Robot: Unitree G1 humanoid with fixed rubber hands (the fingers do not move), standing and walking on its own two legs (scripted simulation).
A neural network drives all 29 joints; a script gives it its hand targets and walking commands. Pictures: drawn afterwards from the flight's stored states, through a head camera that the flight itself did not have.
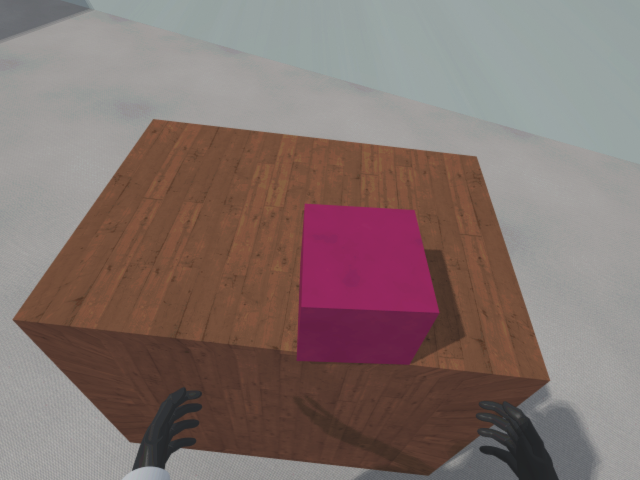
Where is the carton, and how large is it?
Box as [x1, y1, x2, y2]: [297, 204, 438, 364]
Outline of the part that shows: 305,204 300,262 297,360 409,364 438,314 436,300 414,210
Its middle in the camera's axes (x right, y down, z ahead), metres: +0.06 +0.07 +0.62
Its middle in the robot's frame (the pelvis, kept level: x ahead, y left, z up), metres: +0.41 -0.05 -0.03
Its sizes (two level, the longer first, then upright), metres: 0.193 0.179 0.155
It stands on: a pedestal, 0.68 m high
